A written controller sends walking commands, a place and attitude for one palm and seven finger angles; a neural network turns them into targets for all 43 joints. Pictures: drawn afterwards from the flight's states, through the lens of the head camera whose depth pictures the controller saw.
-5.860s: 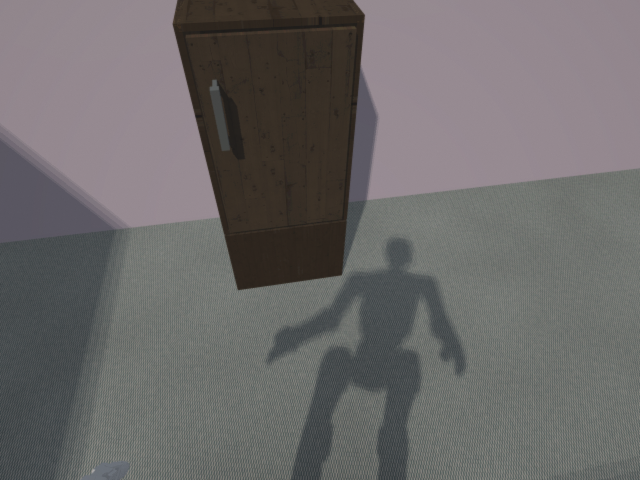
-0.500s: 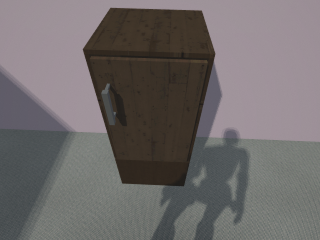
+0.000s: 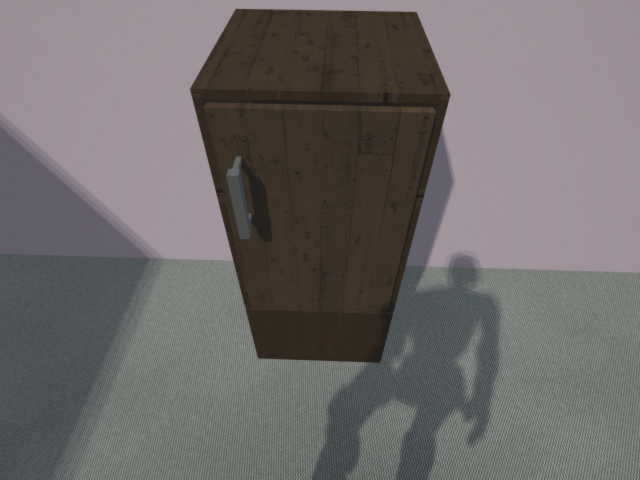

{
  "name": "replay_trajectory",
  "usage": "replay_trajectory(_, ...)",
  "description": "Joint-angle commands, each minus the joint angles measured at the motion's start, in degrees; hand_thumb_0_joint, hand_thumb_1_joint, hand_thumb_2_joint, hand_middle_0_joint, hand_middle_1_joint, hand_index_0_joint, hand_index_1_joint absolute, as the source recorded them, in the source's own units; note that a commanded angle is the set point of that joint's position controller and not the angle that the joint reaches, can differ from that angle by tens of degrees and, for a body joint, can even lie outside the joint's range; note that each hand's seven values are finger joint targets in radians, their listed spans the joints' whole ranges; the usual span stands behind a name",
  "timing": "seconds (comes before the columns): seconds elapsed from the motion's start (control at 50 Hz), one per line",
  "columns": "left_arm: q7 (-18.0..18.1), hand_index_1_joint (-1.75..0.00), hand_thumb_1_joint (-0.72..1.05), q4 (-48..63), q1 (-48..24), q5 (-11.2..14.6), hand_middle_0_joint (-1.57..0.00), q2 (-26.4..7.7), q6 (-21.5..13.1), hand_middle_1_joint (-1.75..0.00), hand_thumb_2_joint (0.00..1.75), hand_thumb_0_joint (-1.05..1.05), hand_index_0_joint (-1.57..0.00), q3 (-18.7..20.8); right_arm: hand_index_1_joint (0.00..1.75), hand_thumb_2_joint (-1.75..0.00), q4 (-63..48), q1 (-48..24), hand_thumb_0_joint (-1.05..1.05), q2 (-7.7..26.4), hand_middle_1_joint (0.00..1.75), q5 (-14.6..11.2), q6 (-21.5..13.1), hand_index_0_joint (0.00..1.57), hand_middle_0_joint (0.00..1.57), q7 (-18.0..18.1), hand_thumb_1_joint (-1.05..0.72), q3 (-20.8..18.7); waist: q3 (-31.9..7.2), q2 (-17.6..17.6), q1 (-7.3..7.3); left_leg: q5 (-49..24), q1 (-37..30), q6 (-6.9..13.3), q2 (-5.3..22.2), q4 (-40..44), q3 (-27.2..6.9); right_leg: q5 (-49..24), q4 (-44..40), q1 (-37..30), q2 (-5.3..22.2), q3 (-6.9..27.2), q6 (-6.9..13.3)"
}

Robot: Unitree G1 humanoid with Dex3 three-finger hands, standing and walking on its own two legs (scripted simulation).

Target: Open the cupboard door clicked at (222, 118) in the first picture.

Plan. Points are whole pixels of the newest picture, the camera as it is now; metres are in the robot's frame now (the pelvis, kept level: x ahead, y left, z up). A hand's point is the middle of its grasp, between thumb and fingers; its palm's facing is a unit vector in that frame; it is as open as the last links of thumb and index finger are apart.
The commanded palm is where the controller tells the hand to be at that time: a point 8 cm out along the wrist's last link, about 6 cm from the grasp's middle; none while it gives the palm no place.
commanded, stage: look again from close up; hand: left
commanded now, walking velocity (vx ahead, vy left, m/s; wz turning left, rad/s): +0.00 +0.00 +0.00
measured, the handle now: (241, 199) +0.58 +0.19 +0.00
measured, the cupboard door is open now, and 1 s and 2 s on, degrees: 0 0 0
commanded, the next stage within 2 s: shuffle to correct the standing spot in 0.18 s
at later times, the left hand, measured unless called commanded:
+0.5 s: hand out of the picture +0.01 +0.15 -0.18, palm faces +0.00 -0.99 -0.17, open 7.3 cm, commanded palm none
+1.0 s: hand out of the picture +0.05 +0.17 -0.18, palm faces +0.04 -0.97 -0.24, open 7.3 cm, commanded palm none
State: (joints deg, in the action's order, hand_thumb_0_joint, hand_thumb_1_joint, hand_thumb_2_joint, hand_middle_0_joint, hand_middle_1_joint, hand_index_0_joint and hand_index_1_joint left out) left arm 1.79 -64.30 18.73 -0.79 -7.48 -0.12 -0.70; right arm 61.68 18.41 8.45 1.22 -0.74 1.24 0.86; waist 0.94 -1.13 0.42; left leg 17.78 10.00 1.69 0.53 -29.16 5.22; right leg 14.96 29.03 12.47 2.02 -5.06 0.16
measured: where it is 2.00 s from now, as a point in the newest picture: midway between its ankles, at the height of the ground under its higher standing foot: outside the picture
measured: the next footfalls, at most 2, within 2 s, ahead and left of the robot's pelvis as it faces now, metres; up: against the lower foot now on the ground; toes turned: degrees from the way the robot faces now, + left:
none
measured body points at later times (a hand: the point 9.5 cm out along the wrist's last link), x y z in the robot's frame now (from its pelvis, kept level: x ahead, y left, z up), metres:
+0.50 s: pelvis +0.03 -0.01 +0.00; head +0.04 -0.01 +0.44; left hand +0.01 +0.21 -0.16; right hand -0.01 -0.21 -0.17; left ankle -0.02 +0.10 -0.74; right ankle +0.01 -0.12 -0.74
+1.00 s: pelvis +0.04 -0.01 -0.01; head +0.07 -0.01 +0.44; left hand +0.05 +0.22 -0.16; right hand +0.11 -0.25 -0.16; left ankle -0.02 +0.09 -0.74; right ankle +0.01 -0.12 -0.74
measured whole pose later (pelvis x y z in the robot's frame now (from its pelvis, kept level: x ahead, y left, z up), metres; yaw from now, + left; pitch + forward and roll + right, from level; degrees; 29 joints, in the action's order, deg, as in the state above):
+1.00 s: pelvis +0.04 -0.01 -0.01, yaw +1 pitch +1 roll +1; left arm 2.9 -57.3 15.4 -1.1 -10.2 0.8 0.7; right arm 56.5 10.2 10.1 1.2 0.3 1.5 -1.3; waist 3.3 0.7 0.8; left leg 22.0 12.1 0.5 0.9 -33.4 5.7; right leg 21.4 35.6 15.3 2.4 -5.5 0.8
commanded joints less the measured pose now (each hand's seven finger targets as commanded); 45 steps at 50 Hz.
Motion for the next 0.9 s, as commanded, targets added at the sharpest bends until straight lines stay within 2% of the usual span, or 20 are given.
replay_trajectory(0.0,-0.2,-0.3,0.9,1.6,2.8,-0.1,-0.2,-4.3,-0.8,-0.3,0.9,0.0,-0.2,0.8,0.3,-0.9,-2.1,2.5,0.0,5.4,0.3,-0.2,-1.2,0.2,0.2,0.4,-0.9,-1.0,7.6,0.3,0.46,5.3,10.1,1.7,6.6,14.1,-9.7,0.8,-4.2,-0.3,2.8,4.4,1.9)
replay_trajectory(0.12,0.0,-0.3,0.9,1.8,2.3,-0.1,-0.2,-4.4,-1.0,-0.3,0.9,0.0,-0.2,1.0,0.3,-0.9,-0.6,4.0,0.0,4.6,0.3,-0.3,-1.7,0.2,0.2,0.6,-0.9,-0.8,4.8,-0.2,0.44,-2.7,6.9,1.8,6.4,12.6,-8.4,-2.9,-3.6,-1.3,3.5,4.3,1.7)
replay_trajectory(0.26,0.2,-0.3,0.9,1.4,2.3,0.1,-0.2,-4.1,-1.1,-0.3,0.9,0.0,-0.2,1.0,0.3,-0.9,0.9,4.6,0.0,3.7,0.3,-0.4,-1.8,0.2,0.2,0.8,-0.9,-0.7,3.4,1.7,0.2,-9.0,4.0,1.6,5.9,10.1,-6.7,-6.3,-3.6,-1.4,4.1,4.9,1.7)
replay_trajectory(0.3,0.0,-0.3,0.9,1.2,2.3,-0.1,-0.2,-4.0,-0.9,-0.3,0.9,0.0,-0.2,1.2,0.3,-0.9,1.4,5.3,0.0,3.8,0.3,-0.2,-1.5,0.2,0.2,0.8,-0.9,-0.8,3.9,1.0,-0.19,-2.5,4.0,1.9,6.4,10.5,-7.1,-0.6,-2.4,-0.4,3.2,4.0,1.9)
replay_trajectory(0.36,-0.5,-0.3,0.9,1.9,1.7,-0.8,-0.2,-3.3,-0.4,-0.3,0.9,0.0,-0.2,1.5,0.3,-0.9,1.3,5.3,0.0,5.2,0.3,0.2,-1.0,0.2,0.2,0.8,-0.9,-1.6,7.7,-1.5,-0.59,9.7,6.2,3.5,8.9,14.0,-10.6,6.0,1.0,3.9,1.3,1.6,2.1)
replay_trajectory(0.4,-0.9,-0.3,0.9,2.7,1.2,-1.1,-0.2,-3.1,-0.3,-0.3,0.9,0.0,-0.2,1.8,0.3,-0.9,1.0,5.4,0.0,5.9,0.3,0.3,-0.9,0.2,0.2,0.9,-0.9,-2.2,9.0,-3.6,-0.84,11.6,5.9,4.7,10.5,14.7,-12.8,6.7,3.1,6.7,0.5,0.8,2.3)
replay_trajectory(0.44,-1.3,-0.3,0.9,3.0,1.3,-1.2,-0.2,-3.1,-0.5,-0.3,0.9,0.0,-0.2,2.1,0.3,-0.9,0.7,5.9,0.0,6.1,0.3,0.3,-1.1,0.2,0.2,1.1,-0.9,-2.5,8.3,-3.7,-0.97,8.3,4.3,5.6,11.5,12.9,-13.2,6.3,3.9,7.7,0.4,0.8,2.5)
replay_trajectory(0.48,-1.2,-0.3,0.9,2.6,3.0,-1.0,-0.2,-2.8,-1.1,-0.3,0.9,0.0,-0.2,2.1,0.3,-0.9,0.5,4.9,0.0,5.2,0.3,0.2,-1.4,0.2,0.2,1.2,-0.9,-2.2,6.9,-2.3,0.03,-3.6,5.1,4.7,9.5,8.2,-9.4,0.1,1.8,3.7,1.4,2.5,2.8)
replay_trajectory(0.52,-0.5,-0.3,0.9,1.1,6.6,-0.5,-0.2,-4.1,-1.9,-0.3,0.9,0.0,-0.2,2.3,0.3,-0.9,0.0,3.8,0.0,2.9,0.3,-0.1,-1.9,0.2,0.2,1.4,-0.9,-1.5,3.8,3.3,0.86,-12.3,6.9,2.0,4.8,0.3,-3.6,-16.8,-0.1,-3.5,5.2,8.0,3.9)
replay_trajectory(0.54,-0.1,-0.3,0.9,0.4,7.9,-0.4,-0.2,-5.1,-2.3,-0.3,0.9,0.0,-0.2,2.4,0.3,-0.9,-0.1,3.8,0.0,2.1,0.3,-0.3,-2.0,0.2,0.2,1.4,-0.9,-1.1,1.7,7.4,0.75,-11.9,7.9,0.6,3.5,-2.2,-1.8,-30.7,-0.2,-7.1,8.0,9.9,4.6)
replay_trajectory(0.56,0.3,-0.3,0.9,0.0,8.4,-0.1,-0.2,-5.9,-2.6,-0.3,0.9,0.0,-0.2,2.4,0.3,-0.9,0.1,3.9,0.0,1.6,0.3,-0.6,-1.8,0.2,0.2,1.5,-0.9,-0.9,0.0,9.3,0.36,-9.5,7.4,-0.6,3.0,-2.8,-1.3,-43.1,-0.4,-8.9,10.3,10.8,5.2)
replay_trajectory(0.58,0.6,-0.3,0.9,-0.1,8.1,0.1,-0.2,-6.4,-2.8,-0.3,0.9,0.0,-0.2,2.3,0.3,-0.9,0.3,3.7,0.0,1.4,0.3,-0.9,-1.6,0.2,0.2,1.5,-0.9,-1.0,-1.3,9.0,0.14,-7.9,6.5,-1.3,3.0,-2.7,-1.5,-53.0,-0.1,-10.0,11.3,10.8,5.4)
replay_trajectory(0.62,1.1,-0.3,0.9,1.0,6.6,0.1,-0.2,-7.3,-2.6,-0.3,0.9,0.0,-0.2,2.5,0.3,-0.9,0.5,3.8,0.0,1.6,0.3,-1.3,-1.1,0.2,0.2,1.6,-0.9,-1.5,-2.3,7.7,-0.21,-10.6,6.0,-1.8,3.0,-1.8,-1.4,-60.9,2.5,-11.2,11.2,9.3,5.1)
replay_trajectory(0.66,1.4,-0.3,0.9,1.8,5.9,0.1,-0.2,-8.1,-2.0,-0.3,0.9,0.0,-0.2,2.9,0.3,-0.9,0.4,3.1,0.0,2.4,0.3,-1.4,-0.6,0.2,0.2,1.8,-0.9,-1.9,-2.9,4.5,-0.01,-17.5,4.2,-2.0,3.2,-1.9,-1.2,-59.3,4.2,-10.0,10.4,8.3,4.3)
replay_trajectory(0.72,1.6,-0.3,0.9,3.1,5.0,-0.1,-0.2,-8.7,-1.2,-0.3,0.9,0.0,-0.2,3.5,0.3,-0.9,-0.6,2.0,0.0,3.4,0.3,-1.1,0.4,0.2,0.2,1.8,-0.9,-2.7,-3.0,3.2,0.11,-22.9,2.4,-1.9,3.8,-3.9,-0.7,-52.5,4.7,-7.4,10.4,8.7,4.9)
replay_trajectory(0.76,1.6,-0.3,0.9,3.9,4.2,-0.3,-0.2,-9.1,-0.6,-0.3,0.9,0.0,-0.2,3.8,0.3,-0.9,-1.5,0.7,0.0,3.7,0.3,-0.9,0.8,0.2,0.2,1.7,-0.9,-3.0,-2.6,4.3,0.45,-19.8,2.8,-1.9,3.5,-5.5,-0.7,-47.6,3.6,-5.7,11.0,9.4,5.4)
replay_trajectory(0.8,1.5,-0.3,0.9,4.4,3.6,-0.5,-0.2,-9.2,-0.3,-0.3,0.9,0.0,-0.2,3.8,0.3,-0.9,-2.7,-0.8,0.0,3.4,0.3,-0.8,1.1,0.2,0.2,1.3,-0.9,-3.0,-2.1,7.0,0.51,-11.0,4.1,-2.1,2.6,-5.0,-0.9,-44.2,2.2,-5.0,12.3,10.7,6.7)
replay_trajectory(0.82,1.5,-0.3,0.9,4.8,2.8,-0.7,-0.2,-8.8,0.0,-0.3,0.9,0.0,-0.2,3.7,0.3,-0.9,-2.9,-1.5,0.0,2.8,0.3,-0.8,1.1,0.2,0.2,1.2,-0.9,-3.1,-1.6,6.4,0.36,-10.3,3.1,-1.9,2.4,-3.2,-0.7,-42.1,1.8,-3.9,12.2,10.5,6.7)
replay_trajectory(0.84,1.5,-0.3,0.9,5.4,2.1,-0.7,-0.2,-8.9,0.1,-0.3,0.9,0.0,-0.2,3.7,0.3,-0.9,-3.2,-1.3,0.0,3.1,0.3,-0.8,1.0,0.2,0.2,1.0,-0.9,-3.0,-2.1,5.7,-0.09,-14.2,1.5,-1.7,2.8,-0.9,-1.1,-39.2,2.6,-3.1,11.2,9.9,6.1)
replay_trajectory(0.88,1.2,-0.3,0.9,6.7,0.8,-0.5,-0.2,-8.1,0.3,-0.3,0.9,0.0,-0.2,3.5,0.3,-0.9,-3.5,-1.0,0.0,5.1,0.3,-0.5,0.5,0.2,0.2,1.1,-0.9,-3.3,-4.0,0.7,-0.47,-32.5,-4.7,-0.2,6.5,-0.3,-3.0,-30.3,5.2,0.5,6.8,5.9,2.9)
